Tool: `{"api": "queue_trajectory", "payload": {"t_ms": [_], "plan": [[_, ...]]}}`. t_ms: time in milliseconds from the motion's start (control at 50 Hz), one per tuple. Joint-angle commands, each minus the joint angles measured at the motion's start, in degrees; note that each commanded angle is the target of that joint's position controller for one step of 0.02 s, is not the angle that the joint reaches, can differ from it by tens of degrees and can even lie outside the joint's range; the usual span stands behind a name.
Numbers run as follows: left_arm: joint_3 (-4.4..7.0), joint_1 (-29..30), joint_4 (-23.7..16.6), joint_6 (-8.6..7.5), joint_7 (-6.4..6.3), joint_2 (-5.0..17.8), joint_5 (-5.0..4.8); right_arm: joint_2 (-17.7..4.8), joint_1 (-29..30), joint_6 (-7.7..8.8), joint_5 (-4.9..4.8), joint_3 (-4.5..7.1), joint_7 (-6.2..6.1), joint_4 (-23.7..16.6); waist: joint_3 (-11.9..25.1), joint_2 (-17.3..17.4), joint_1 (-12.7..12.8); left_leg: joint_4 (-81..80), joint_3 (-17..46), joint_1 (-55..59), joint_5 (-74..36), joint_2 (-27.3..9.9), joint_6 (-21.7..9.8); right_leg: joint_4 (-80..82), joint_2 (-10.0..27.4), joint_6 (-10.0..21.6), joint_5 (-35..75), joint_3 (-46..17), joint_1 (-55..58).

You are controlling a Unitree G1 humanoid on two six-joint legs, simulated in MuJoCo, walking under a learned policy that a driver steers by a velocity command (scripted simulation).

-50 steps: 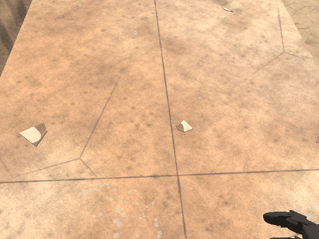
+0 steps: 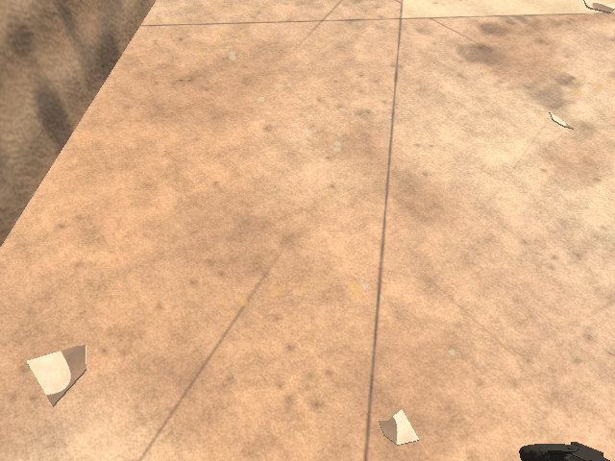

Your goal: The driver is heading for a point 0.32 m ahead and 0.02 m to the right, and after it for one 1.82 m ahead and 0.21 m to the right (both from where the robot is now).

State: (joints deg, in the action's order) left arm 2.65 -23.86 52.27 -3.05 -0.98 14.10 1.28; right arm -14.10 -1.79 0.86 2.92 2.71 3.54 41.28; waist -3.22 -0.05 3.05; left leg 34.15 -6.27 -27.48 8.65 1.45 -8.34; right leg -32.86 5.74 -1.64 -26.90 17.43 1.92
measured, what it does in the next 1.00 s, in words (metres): walks ahead, turning right: right foot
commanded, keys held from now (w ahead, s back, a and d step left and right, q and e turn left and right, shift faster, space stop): w+q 0.12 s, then w+e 0.04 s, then e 0.84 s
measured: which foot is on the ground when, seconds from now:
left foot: down 0.00-0.52, up 0.54-1.00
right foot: down 0.00-0.00, up 0.02-0.48, down 0.50-1.00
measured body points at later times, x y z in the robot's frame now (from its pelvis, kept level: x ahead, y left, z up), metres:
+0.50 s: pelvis +0.23 +0.01 +0.01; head +0.26 +0.00 +0.46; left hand +0.34 +0.26 -0.11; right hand +0.28 -0.25 -0.13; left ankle +0.11 +0.06 -0.71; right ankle +0.33 -0.06 -0.72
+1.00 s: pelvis +0.28 +0.03 +0.02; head +0.31 +0.03 +0.47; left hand +0.43 +0.29 -0.10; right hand +0.34 -0.26 -0.09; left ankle +0.31 +0.15 -0.70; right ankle +0.33 -0.06 -0.72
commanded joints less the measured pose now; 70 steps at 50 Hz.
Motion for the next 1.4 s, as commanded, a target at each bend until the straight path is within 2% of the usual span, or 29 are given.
{"api": "queue_trajectory", "payload": {"t_ms": [20,40,80,140,240,340,400,460,480,500,520,540,560,600,660,820,940,1000,1020,1040,1060,1080,1120,1160,1240,1280,1320,1360,1400], "plan": [[1.22,0.9,-9.5,-0.72,0.79,5.3,-0.29,-18.0,-19.9,-0.05,-1.29,5.70,-2.10,1.6,20.1,15.1,-7.8,-15.4,46.7,45.6,12.2,-21.0,-14.3,-48.3,-6.1,0.3,-4.1,-8.6,-39.3],[1.73,7.8,-11.1,-1.18,1.00,8.9,0.18,-17.0,-21.2,-0.69,-2.17,5.55,-2.48,1.4,17.2,5.6,-10.6,-18.1,44.8,44.1,5.3,-20.6,-14.1,-49.9,-4.2,0.7,-0.6,-18.1,-45.3],[0.91,7.9,-10.3,-2.16,1.04,6.7,-0.53,-11.0,-16.3,-0.24,-2.45,3.95,-3.29,2.5,5.3,0.1,-5.6,-18.2,30.4,29.2,-7.8,-16.3,-10.3,-40.4,0.7,1.5,7.5,-18.6,-42.5],[0.82,4.0,-8.8,0.56,1.41,5.9,1.62,-7.5,-12.4,1.40,-2.72,2.53,-3.25,1.9,5.0,0.7,-1.0,-20.2,22.1,19.9,-17.1,-10.8,-7.9,-33.6,1.6,0.4,8.5,-18.5,-33.6],[0.37,7.8,-8.5,1.78,1.96,4.0,0.74,-7.2,-16.9,3.23,-2.49,1.72,-2.93,5.2,2.3,1.8,-1.7,-21.2,12.3,19.3,-40.8,-9.0,-3.6,-23.2,0.8,0.2,17.7,-15.7,-34.2],[-0.37,13.5,-8.9,1.64,1.97,2.8,-0.49,-6.3,-18.1,3.06,-1.96,0.65,-3.86,7.1,2.4,3.9,-4.5,-20.4,5.9,23.9,-43.6,-8.8,0.5,-10.1,-2.4,2.5,26.2,-14.9,-31.6],[-0.23,14.3,-9.0,1.45,1.83,3.7,0.00,-6.6,-18.1,2.55,-1.72,0.55,-4.98,8.1,1.9,4.2,-4.8,-17.0,4.8,28.0,-45.8,-10.7,0.7,-5.5,-4.7,4.0,23.8,-14.6,-30.3],[0.56,8.8,-7.5,0.95,1.65,5.4,0.63,-8.3,-16.5,1.73,-2.11,1.14,-6.22,8.2,3.6,4.7,-2.7,-6.2,5.0,31.2,-54.9,-11.9,0.9,-0.9,-8.2,6.7,15.9,-12.9,-25.4],[0.93,4.4,-6.3,0.48,1.47,5.8,0.66,-8.8,-15.6,1.42,-2.19,1.37,-6.41,8.0,5.2,3.7,-0.4,1.3,4.4,30.9,-52.4,-11.0,1.6,4.1,-8.8,7.9,18.3,-13.4,-21.0],[1.58,-0.7,-5.3,-0.15,1.19,7.6,0.87,-9.7,-14.2,1.44,-2.46,1.67,-6.48,7.0,8.1,1.0,2.6,13.1,2.4,25.5,-40.6,-8.1,3.4,8.9,-5.4,10.1,35.4,-18.3,-12.5],[3.16,-2.8,-5.9,-0.24,0.84,13.9,0.70,-6.9,-15.7,1.77,-2.52,1.08,-6.27,4.2,12.0,-8.7,1.1,32.2,-1.1,11.2,-2.8,0.9,5.9,4.9,9.1,16.6,71.4,-35.6,-0.8],[3.56,-2.3,-5.6,0.68,0.85,14.5,-1.64,-4.1,-19.8,0.93,-2.41,0.59,-5.60,4.2,19.5,-13.8,-1.7,42.8,5.9,1.0,26.7,7.1,7.2,7.5,16.6,26.4,83.3,-49.4,5.4],[3.39,1.2,-6.8,1.29,1.18,12.3,-2.89,-5.0,-19.5,0.09,-0.87,0.36,-5.38,5.4,16.4,-4.9,-2.2,44.5,10.4,-0.2,24.3,2.1,7.6,9.3,15.2,25.6,69.6,-44.9,0.2],[1.99,8.5,-8.5,2.84,0.88,6.9,-1.46,-6.2,-13.2,-0.63,-1.08,0.83,-5.23,4.4,4.6,0.9,-3.6,38.4,9.8,-2.7,19.0,-1.0,8.6,14.4,8.1,20.7,46.3,-38.2,-12.7],[2.39,8.9,-8.5,3.45,0.75,7.9,-0.78,-5.0,-13.9,-2.60,-0.79,0.53,-5.00,3.9,5.7,-2.5,-4.3,32.0,8.4,1.2,14.2,-0.8,10.2,16.2,2.6,17.0,38.2,-34.2,-17.3],[3.90,7.7,-9.3,4.86,0.67,10.7,-0.28,-5.8,-7.4,-3.48,-1.70,0.65,-5.74,1.3,5.9,-6.6,-0.9,18.0,10.0,-2.1,12.4,-1.1,11.7,18.7,0.7,13.9,10.7,-42.0,-14.8],[4.48,9.1,-9.9,5.48,1.07,11.1,0.24,-6.0,-7.8,-1.99,-2.79,0.30,-6.22,0.4,6.3,-7.6,-0.9,8.1,10.7,3.8,15.3,1.5,9.7,16.5,0.5,13.3,16.3,-47.4,-14.1],[4.54,11.8,-10.2,5.89,1.44,10.9,-0.27,-6.1,-13.1,-1.02,-3.31,0.19,-6.70,1.1,6.4,-7.7,-3.7,-5.2,10.2,13.5,12.6,3.1,7.6,14.8,-1.1,10.7,18.8,-49.0,-17.0],[4.37,12.9,-10.5,5.92,1.32,10.4,-0.91,-6.8,-15.7,-0.62,-2.99,0.40,-7.07,1.7,6.0,-6.5,-5.4,-14.4,10.7,19.3,8.3,1.9,6.8,13.3,-3.5,8.0,14.0,-47.7,-20.6],[3.60,11.0,-10.9,5.74,1.12,7.3,-1.44,-11.2,-14.4,-0.42,-2.15,1.34,-7.61,1.1,5.6,1.9,-3.4,-22.2,20.4,23.1,12.5,-7.8,4.5,5.8,-8.9,4.3,2.0,-41.9,-25.9],[3.42,9.3,-11.8,5.27,0.79,5.8,-1.80,-16.3,-9.5,-0.80,-1.47,2.22,-7.52,-1.5,4.9,12.6,-1.8,-25.6,36.6,23.4,12.1,-22.5,-1.5,-8.4,-18.6,1.8,-3.7,-27.2,-34.6],[4.55,11.0,-10.9,5.13,0.54,11.0,0.65,-14.8,-8.7,-1.18,-0.80,2.16,-7.06,-1.4,3.0,7.5,-2.5,-23.2,34.2,15.4,3.4,-24.1,-5.4,-20.1,-13.8,1.0,-4.1,-25.0,-33.4],[4.77,8.8,-9.1,5.58,1.20,10.4,0.63,-8.3,-5.4,-0.94,-1.51,0.38,-6.39,-2.0,1.9,4.0,0.2,-19.9,22.8,12.8,-7.8,-16.4,-3.0,-29.2,-12.6,0.8,1.6,-25.3,-30.1],[4.10,6.9,-8.0,6.32,1.90,8.7,0.41,-7.5,-6.3,-0.65,-1.61,0.04,-6.16,-2.0,3.2,8.0,-0.3,-17.5,17.7,16.4,-16.4,-12.4,-2.0,-33.4,-13.6,0.2,3.2,-25.1,-30.8],[1.86,10.9,-7.6,6.85,1.20,4.9,-0.40,-5.7,-11.3,0.44,-1.88,-0.99,-5.54,1.2,4.4,8.2,-2.8,-15.2,17.0,23.4,-24.1,-11.3,-2.2,-17.7,-11.9,-1.2,3.2,-25.8,-27.4],[1.07,12.8,-7.1,7.11,0.43,4.6,-0.43,-7.7,-12.0,0.25,-2.13,-0.57,-5.18,2.4,4.6,10.8,-3.7,-14.3,18.2,24.3,-24.3,-10.2,-1.8,-7.2,-9.8,-1.6,1.1,-19.6,-22.3],[1.19,14.2,-7.1,6.95,-0.74,6.1,-1.33,-11.5,-15.1,-0.51,-1.89,0.88,-4.57,3.8,3.9,12.5,-5.2,-12.2,21.6,25.2,-29.9,-10.5,-2.4,-2.2,-11.1,-1.0,0.6,-17.8,-20.9],[1.17,12.8,-6.4,6.29,-1.45,6.6,-2.07,-12.4,-15.6,-0.91,-2.17,1.62,-4.22,4.6,4.6,11.8,-4.3,-10.5,24.6,26.7,-35.2,-11.5,-2.4,3.8,-10.7,0.2,4.3,-18.3,-19.3],[1.00,9.7,-5.1,5.17,-2.06,6.6,-1.79,-11.8,-12.9,-1.29,-2.73,1.92,-4.19,4.3,6.1,9.7,-2.1,-8.7,25.4,23.1,-32.6,-10.6,-0.3,13.8,-9.1,1.8,14.0,-19.0,-11.4]]}}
